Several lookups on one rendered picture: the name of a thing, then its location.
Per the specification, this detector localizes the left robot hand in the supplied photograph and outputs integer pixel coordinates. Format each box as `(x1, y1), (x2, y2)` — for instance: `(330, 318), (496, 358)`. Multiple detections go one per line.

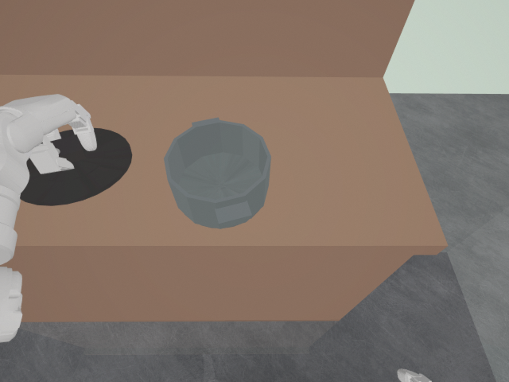
(4, 94), (97, 174)

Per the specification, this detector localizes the left robot upper arm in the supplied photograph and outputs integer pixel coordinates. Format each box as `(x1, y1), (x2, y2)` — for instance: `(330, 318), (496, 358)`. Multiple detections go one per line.
(0, 267), (22, 342)

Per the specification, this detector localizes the table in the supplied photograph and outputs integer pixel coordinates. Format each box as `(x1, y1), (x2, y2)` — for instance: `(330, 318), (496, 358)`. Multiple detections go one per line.
(0, 0), (448, 322)

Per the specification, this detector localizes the lid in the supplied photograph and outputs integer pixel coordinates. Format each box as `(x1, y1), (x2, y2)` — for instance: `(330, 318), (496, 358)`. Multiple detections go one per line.
(20, 128), (132, 206)

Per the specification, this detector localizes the knob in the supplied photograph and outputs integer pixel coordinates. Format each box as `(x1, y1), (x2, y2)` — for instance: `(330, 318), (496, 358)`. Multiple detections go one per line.
(51, 135), (86, 162)

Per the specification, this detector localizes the left robot forearm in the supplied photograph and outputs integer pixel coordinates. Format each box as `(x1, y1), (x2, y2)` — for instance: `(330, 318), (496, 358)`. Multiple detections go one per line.
(0, 106), (44, 265)

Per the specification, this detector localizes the pot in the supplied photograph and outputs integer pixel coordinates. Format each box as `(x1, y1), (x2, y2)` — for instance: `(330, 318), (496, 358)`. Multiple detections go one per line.
(164, 117), (271, 229)

